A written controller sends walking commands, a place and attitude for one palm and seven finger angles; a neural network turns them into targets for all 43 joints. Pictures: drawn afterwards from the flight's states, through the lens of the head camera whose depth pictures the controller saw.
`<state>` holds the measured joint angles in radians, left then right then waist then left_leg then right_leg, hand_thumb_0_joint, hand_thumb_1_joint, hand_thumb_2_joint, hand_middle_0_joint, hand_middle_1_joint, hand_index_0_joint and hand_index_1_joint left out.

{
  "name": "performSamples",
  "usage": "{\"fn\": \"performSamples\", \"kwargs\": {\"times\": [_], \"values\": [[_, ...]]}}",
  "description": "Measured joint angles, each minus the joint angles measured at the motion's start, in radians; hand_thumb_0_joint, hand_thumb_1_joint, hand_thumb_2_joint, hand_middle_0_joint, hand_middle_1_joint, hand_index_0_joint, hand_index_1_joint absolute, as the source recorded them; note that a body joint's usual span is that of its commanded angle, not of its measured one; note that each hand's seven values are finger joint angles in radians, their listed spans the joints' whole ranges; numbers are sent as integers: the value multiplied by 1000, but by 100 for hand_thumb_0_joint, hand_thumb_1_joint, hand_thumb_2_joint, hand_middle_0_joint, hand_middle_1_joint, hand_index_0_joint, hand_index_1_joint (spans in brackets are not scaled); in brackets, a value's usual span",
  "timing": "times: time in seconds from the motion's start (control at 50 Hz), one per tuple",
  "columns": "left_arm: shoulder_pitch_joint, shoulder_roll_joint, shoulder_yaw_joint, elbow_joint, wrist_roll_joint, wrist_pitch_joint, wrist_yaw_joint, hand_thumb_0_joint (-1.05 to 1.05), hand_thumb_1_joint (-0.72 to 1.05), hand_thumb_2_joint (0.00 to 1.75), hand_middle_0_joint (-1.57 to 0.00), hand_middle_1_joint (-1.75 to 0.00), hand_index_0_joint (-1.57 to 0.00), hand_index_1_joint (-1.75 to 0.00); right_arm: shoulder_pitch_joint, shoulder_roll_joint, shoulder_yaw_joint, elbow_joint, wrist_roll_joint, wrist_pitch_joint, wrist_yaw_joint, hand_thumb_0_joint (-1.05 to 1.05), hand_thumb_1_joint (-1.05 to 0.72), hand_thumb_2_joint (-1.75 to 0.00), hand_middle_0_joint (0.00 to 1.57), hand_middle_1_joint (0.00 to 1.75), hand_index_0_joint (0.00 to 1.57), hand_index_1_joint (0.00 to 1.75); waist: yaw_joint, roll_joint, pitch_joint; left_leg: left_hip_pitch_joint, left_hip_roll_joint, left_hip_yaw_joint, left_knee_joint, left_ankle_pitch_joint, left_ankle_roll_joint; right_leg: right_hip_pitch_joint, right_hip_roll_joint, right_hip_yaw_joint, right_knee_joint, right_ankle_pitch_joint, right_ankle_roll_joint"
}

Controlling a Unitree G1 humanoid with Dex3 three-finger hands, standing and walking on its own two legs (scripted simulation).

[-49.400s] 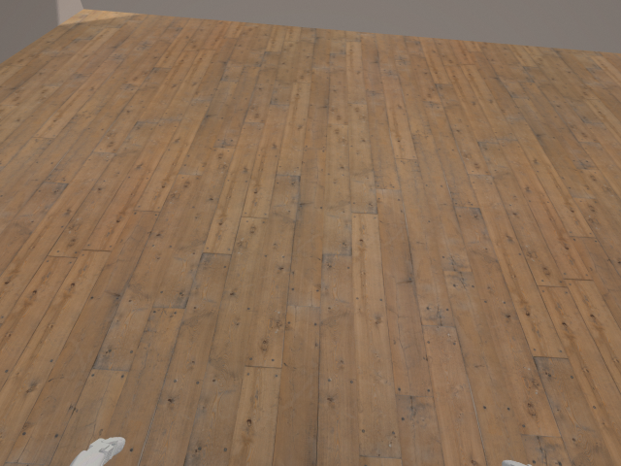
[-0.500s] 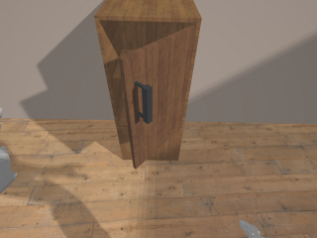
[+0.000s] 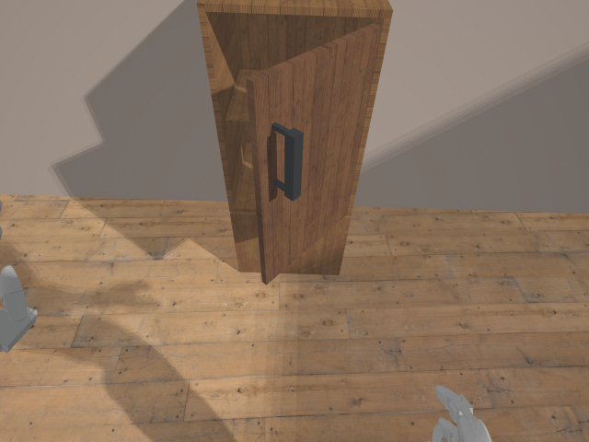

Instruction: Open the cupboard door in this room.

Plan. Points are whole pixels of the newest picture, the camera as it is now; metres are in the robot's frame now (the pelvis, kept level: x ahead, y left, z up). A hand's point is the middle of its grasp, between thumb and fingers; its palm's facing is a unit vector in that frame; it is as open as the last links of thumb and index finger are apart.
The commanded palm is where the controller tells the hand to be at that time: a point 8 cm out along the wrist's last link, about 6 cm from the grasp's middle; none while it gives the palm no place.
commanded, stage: stop stepping back and stand still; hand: left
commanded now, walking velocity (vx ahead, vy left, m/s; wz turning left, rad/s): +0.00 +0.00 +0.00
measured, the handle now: (285, 162) +0.60 +0.06 +0.04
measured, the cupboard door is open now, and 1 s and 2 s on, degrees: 49 49 49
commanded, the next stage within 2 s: let the arm hang, fingers relaxed in 0.18 s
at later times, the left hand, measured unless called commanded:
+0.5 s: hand out of the picture +0.11 +0.22 -0.12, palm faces +0.03 -0.95 -0.31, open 7.4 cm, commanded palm none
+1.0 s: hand out of the picture -0.10 +0.17 -0.17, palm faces +0.08 -0.97 -0.24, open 7.4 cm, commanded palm none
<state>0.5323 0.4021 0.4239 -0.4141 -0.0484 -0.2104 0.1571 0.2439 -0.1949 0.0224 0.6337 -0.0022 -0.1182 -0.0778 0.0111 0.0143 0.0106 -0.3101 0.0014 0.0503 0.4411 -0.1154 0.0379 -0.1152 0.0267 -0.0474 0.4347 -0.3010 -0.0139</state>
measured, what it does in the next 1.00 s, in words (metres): stands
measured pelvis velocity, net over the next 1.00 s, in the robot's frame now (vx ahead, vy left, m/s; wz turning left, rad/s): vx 0.00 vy -0.01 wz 0.04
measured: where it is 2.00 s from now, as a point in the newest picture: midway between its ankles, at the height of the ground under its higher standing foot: outside the picture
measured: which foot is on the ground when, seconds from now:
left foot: down 0.00-1.00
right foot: down 0.00-1.00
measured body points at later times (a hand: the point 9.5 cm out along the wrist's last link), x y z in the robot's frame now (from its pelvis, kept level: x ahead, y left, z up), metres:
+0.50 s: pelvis -0.02 +0.00 -0.01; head -0.02 -0.01 +0.44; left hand +0.11 +0.27 -0.10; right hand +0.12 -0.27 -0.13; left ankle +0.08 +0.09 -0.74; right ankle -0.04 -0.10 -0.74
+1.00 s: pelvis +0.00 -0.01 -0.01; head -0.01 -0.02 +0.44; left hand -0.10 +0.22 -0.15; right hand -0.02 -0.20 -0.18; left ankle +0.08 +0.09 -0.74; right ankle -0.04 -0.10 -0.74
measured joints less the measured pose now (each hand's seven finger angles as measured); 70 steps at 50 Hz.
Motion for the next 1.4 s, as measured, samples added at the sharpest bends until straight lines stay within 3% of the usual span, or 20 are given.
{"fn": "performSamples", "kwargs": {"times": [0.12,0.28,0.32,0.36,0.42,0.5,0.58,0.66,0.78,0.96,1.22,1.4], "values": [[-4,-38,-60,-21,10,47,-6,1,89,90,-21,-30,-20,-30,-22,22,21,-1,-8,-21,3,2,-90,-90,20,30,20,30,-1,5,26,8,-11,-10,-67,54,-2,-7,-5,-7,-27,30,-5],[52,-1,-48,-78,3,27,-8,1,88,90,-22,-30,-21,-30,-27,9,11,7,-14,-4,4,2,-90,-90,20,30,21,30,1,11,-5,-4,19,-24,3,10,-8,32,28,-12,-66,40,-14],[-34,7,-96,78,41,26,-47,1,88,90,-21,-30,-21,-30,-44,-32,-8,61,-4,-24,43,1,-90,-90,20,30,21,30,9,33,-30,-44,14,-30,48,-5,-3,-7,23,-22,-13,18,-12],[-143,-9,-178,318,61,104,-93,0,89,90,-21,-30,-20,-30,-79,-81,-21,123,0,8,69,1,-90,-90,20,30,21,30,12,60,-42,-73,2,-31,92,-21,6,-47,9,-27,61,-18,-7],[-236,-62,-280,680,78,211,-136,0,90,90,-20,-30,-20,-30,-117,-122,-28,184,-8,62,77,1,-90,-90,20,30,21,30,-8,77,-42,-96,-10,-22,129,-34,16,-89,-8,-23,141,-54,0],[-249,-140,-378,1016,84,268,-162,1,90,90,-20,-30,-19,-30,-92,-107,-27,232,-18,106,80,1,-90,-90,20,30,20,30,-38,30,-12,-89,-12,-23,133,-33,9,-87,-10,-24,160,-65,-11],[-222,-211,-432,1235,74,283,-158,1,91,90,-20,-30,-20,-30,-20,-64,-19,296,-25,143,77,1,-91,-90,20,30,20,30,-45,-41,24,-76,-7,-38,145,-44,-1,-61,-2,-38,152,-70,-20],[-195,-214,-426,1380,64,274,-151,1,96,90,-21,-30,-20,-30,49,-15,-8,372,-24,165,68,1,-91,-90,20,30,20,30,-25,-69,49,-60,-6,-52,99,-21,-5,-40,4,-49,97,-42,-20],[-130,-227,-421,1502,59,246,-150,1,94,90,-21,-30,-20,-30,91,24,-14,445,-15,175,58,1,-91,-90,20,30,20,30,-1,-11,59,-30,-16,-53,6,32,-3,-20,-3,-52,26,0,-19],[-76,-237,-415,1594,57,237,-123,0,91,90,-20,-30,-20,-30,75,72,-25,485,-11,168,57,1,-91,-90,20,30,20,30,-21,49,28,-7,-7,-44,46,-4,-8,14,4,-40,35,-19,-23],[-215,-312,-417,1533,57,206,-122,0,90,90,-20,-30,-20,-30,77,109,-18,511,-17,144,47,1,-91,-90,20,30,20,30,-21,-4,15,12,-24,-24,7,-4,-4,6,-17,-22,43,-38,-18],[-207,-298,-408,1548,55,206,-117,1,92,90,-20,-30,-20,-30,64,87,-26,514,-15,135,42,1,-91,-90,20,30,20,30,-23,-7,29,31,-21,-27,-2,-16,-13,36,-12,-24,13,-40,-24]]}}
